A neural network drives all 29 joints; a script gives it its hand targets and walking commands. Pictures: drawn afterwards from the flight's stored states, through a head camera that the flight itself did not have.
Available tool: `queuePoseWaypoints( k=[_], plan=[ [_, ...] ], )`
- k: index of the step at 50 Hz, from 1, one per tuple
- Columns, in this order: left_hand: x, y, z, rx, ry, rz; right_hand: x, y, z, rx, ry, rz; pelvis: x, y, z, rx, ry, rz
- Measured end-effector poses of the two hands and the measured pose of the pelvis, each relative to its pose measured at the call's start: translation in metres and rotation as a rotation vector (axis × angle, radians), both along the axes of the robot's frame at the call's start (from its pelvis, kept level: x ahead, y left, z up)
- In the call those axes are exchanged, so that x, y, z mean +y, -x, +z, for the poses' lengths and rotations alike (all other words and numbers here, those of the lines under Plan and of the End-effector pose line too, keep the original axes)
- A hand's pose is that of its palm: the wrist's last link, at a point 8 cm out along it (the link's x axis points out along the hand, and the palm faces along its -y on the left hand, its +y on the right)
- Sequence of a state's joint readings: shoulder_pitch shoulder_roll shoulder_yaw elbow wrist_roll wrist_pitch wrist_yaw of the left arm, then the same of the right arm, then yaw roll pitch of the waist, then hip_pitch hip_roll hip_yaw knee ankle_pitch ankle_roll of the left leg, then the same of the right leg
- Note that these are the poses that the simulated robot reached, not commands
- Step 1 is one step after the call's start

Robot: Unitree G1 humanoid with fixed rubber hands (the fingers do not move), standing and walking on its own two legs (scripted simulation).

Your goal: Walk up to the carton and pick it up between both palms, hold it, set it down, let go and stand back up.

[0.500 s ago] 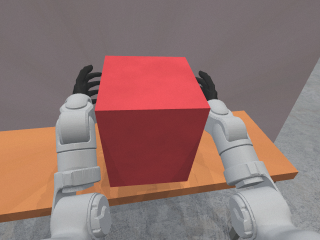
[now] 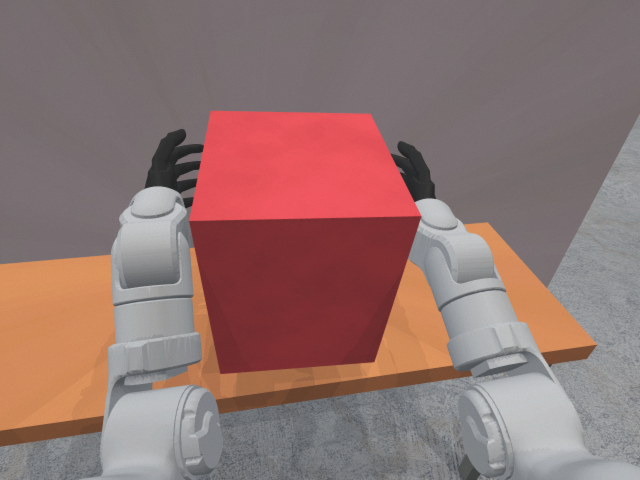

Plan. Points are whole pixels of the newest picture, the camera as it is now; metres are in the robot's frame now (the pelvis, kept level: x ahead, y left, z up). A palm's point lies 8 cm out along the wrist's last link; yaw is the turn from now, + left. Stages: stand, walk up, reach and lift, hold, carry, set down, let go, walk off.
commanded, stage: set down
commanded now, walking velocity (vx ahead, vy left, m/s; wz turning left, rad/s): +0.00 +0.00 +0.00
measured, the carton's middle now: (296, 242) +0.37 +0.02 +0.18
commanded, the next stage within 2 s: none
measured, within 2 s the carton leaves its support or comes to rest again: neither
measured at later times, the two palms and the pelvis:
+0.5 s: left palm (186, 197) +0.42 +0.15 +0.22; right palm (412, 200) +0.41 -0.14 +0.21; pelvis +0.02 +0.00 +0.00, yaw +0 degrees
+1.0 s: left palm (200, 195) +0.44 +0.14 +0.21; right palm (417, 217) +0.40 -0.15 +0.19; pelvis +0.02 +0.01 +0.00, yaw +0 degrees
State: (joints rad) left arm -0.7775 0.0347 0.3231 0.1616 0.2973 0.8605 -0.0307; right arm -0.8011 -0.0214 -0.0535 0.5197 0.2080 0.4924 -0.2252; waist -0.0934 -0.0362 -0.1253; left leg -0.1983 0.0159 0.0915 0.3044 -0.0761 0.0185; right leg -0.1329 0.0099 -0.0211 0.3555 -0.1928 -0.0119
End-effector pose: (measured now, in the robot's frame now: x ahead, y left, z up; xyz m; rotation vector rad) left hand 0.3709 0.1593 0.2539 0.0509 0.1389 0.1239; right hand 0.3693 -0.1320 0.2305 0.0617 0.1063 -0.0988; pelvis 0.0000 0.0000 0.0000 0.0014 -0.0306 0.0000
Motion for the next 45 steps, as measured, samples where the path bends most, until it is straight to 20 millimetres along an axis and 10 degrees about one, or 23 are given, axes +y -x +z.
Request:
queuePoseWaypoints(
  k=[13, 26, 45],
  plan=[
    [-0.018, -0.022, 0.033, -0.1, 0.0, -0.077, -0.018, -0.008, 0.023, -0.137, -0.027, -0.063, 0.0, -0.001, 0.0, -0.018, -0.001, 0.0],
    [-0.005, -0.054, -0.036, -0.015, -0.024, -0.082, -0.008, -0.04, -0.018, -0.094, 0.037, -0.053, 0.001, -0.018, 0.001, -0.028, -0.005, 0.003],
    [-0.015, -0.062, -0.041, 0.012, -0.027, -0.123, -0.015, -0.033, -0.041, -0.061, 0.024, -0.108, 0.008, -0.015, 0.001, -0.047, 0.0, 0.004]
  ],
)
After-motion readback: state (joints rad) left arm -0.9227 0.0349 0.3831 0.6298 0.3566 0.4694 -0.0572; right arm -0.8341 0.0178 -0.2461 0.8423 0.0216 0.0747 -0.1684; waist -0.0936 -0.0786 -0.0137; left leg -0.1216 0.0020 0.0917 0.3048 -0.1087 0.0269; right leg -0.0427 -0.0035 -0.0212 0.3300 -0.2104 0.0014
